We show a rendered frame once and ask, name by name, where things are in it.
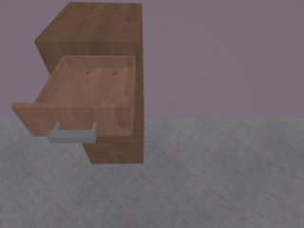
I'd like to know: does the cabinet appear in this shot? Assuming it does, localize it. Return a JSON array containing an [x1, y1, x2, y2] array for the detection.
[[34, 2, 144, 164]]

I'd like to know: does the drawer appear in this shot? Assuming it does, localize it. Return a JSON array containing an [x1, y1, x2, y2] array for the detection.
[[11, 55, 137, 137]]

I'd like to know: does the handle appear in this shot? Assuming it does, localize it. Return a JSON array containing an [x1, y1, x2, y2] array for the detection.
[[47, 122, 98, 143]]

